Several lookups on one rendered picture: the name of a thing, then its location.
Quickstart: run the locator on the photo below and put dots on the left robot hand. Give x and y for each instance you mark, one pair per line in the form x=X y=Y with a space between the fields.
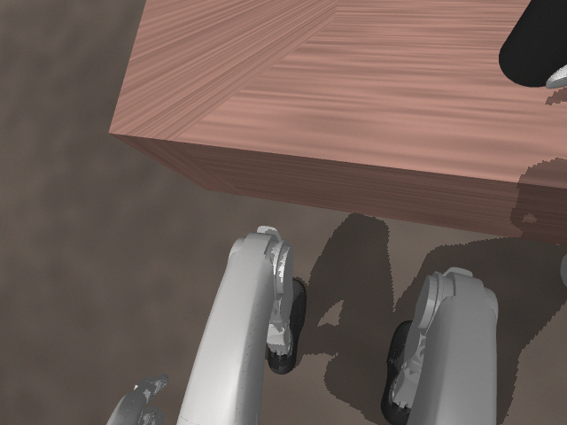
x=131 y=408

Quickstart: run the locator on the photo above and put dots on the right robot foot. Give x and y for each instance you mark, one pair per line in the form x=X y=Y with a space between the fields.
x=394 y=414

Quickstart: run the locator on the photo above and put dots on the right robot hand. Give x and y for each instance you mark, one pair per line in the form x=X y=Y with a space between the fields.
x=558 y=79

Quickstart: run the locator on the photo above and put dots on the bottle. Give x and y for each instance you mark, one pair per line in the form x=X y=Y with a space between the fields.
x=537 y=45

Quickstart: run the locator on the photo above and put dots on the left robot foot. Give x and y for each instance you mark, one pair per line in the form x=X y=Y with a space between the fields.
x=284 y=364

